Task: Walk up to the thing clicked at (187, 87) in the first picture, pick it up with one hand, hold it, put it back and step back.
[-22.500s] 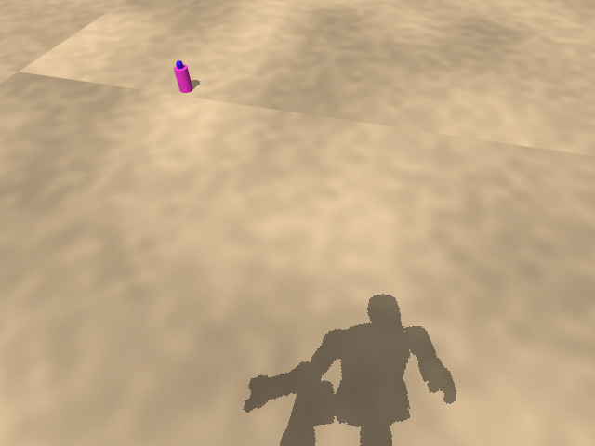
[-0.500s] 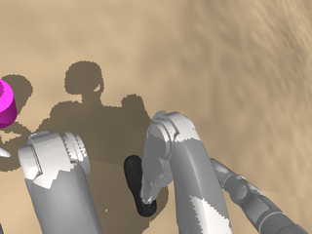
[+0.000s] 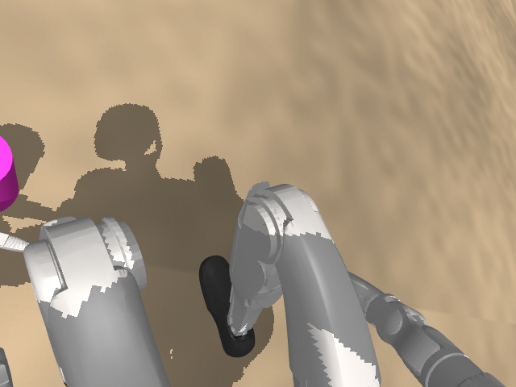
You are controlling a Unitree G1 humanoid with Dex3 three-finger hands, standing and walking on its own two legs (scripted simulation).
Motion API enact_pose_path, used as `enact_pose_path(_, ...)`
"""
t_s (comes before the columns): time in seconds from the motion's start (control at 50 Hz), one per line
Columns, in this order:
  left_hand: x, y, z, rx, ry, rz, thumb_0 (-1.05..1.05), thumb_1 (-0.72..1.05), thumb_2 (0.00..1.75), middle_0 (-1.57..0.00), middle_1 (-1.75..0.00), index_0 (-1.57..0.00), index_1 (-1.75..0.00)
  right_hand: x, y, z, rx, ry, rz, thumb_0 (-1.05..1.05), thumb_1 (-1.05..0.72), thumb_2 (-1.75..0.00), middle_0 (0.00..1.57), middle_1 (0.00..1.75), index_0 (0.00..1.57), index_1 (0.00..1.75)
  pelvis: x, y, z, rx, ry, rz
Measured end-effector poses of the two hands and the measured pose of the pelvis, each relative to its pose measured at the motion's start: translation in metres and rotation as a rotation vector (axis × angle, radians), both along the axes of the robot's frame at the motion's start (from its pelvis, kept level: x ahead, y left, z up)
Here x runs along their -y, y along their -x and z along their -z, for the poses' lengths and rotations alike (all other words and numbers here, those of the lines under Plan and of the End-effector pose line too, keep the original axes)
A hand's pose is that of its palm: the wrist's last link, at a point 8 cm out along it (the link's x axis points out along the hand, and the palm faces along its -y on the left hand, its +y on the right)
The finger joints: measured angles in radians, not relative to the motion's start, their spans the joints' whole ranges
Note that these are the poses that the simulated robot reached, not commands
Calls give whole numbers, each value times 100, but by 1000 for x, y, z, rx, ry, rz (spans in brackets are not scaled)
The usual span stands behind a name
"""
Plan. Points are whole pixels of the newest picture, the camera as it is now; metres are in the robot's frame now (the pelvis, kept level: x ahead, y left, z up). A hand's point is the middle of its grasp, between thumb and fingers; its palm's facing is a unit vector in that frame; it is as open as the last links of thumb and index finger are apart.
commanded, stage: close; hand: left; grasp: from the side
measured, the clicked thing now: out of the picture +0.43 +0.27 -0.19
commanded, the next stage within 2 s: settle in 0.90 s
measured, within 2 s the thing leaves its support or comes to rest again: leaves its support in 1.36 s
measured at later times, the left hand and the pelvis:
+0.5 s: hand out of the picture +0.41 +0.27 -0.17, palm faces +0.23 -0.97 +0.02, open 15.4 cm; pelvis +0.00 +0.00 +0.00, yaw -1 degrees
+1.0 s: hand out of the picture +0.41 +0.27 -0.17, palm faces +0.24 -0.97 +0.01, open 11.0 cm; pelvis +0.00 +0.00 +0.00, yaw -1 degrees
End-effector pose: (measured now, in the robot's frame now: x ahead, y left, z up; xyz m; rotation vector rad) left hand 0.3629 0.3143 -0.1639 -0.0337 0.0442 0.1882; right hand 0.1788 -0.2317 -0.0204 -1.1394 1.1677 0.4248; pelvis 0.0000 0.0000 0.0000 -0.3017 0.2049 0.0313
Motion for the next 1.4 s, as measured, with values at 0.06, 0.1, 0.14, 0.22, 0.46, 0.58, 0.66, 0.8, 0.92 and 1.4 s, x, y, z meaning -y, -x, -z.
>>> enact_pose_path(0.06,0,-1,1,-2,3,-11,-1,-58,5,-5,-6,-7,-4,-2,-3,0,4,1,-8,0,-90,-89,20,30,21,30,0,-1,0,-1,2,1)
enact_pose_path(0.1,-1,-1,2,-1,2,-13,-1,-56,6,-7,-7,-9,-5,-4,-6,-1,3,2,-15,0,-90,-89,20,30,21,30,0,-1,-1,-2,3,2)
enact_pose_path(0.14,-1,-3,3,0,2,-16,-1,-55,8,-9,-8,-11,-7,-5,-8,-1,3,4,-21,0,-89,-89,20,30,21,30,-1,-1,-1,-3,5,3)
enact_pose_path(0.22,-3,-6,4,3,3,-23,-1,-51,11,-12,-11,-14,-10,-8,-12,-2,0,12,-32,0,-89,-89,20,30,21,30,-1,-2,-2,-6,10,4)
enact_pose_path(0.46,-7,-14,8,-2,-7,-33,-1,-36,23,-21,-21,-22,-20,-10,-12,-5,-18,39,-32,0,-89,-89,20,30,21,30,-4,-3,-4,-8,25,7)
enact_pose_path(0.58,-7,-16,8,-3,-7,-50,-1,-27,30,-27,-27,-28,-26,-7,-6,-6,-29,48,-19,0,-89,-89,20,30,21,30,-4,-2,-4,-6,28,9)
enact_pose_path(0.66,-7,-16,8,-2,-12,-52,-1,-22,34,-32,-32,-33,-30,-5,-2,-6,-36,53,-8,0,-89,-89,20,30,21,30,-4,-1,-4,-3,28,10)
enact_pose_path(0.8,-6,-16,7,0,-20,-47,0,-13,43,-41,-41,-43,-40,-2,3,-5,-43,54,8,0,-89,-89,20,30,21,30,-4,0,-3,0,24,11)
enact_pose_path(0.92,-4,-14,6,3,-19,-51,0,-9,51,-51,-50,-52,-48,-1,4,-4,-41,47,13,0,-89,-89,20,30,21,30,-3,0,-3,1,20,12)
enact_pose_path(1.4,2,-2,-9,-31,-31,27,0,-31,83,-61,-88,-66,-86,-2,-19,-3,-10,2,74,0,-92,-90,20,30,21,30,1,-9,-13,-67,6,-4)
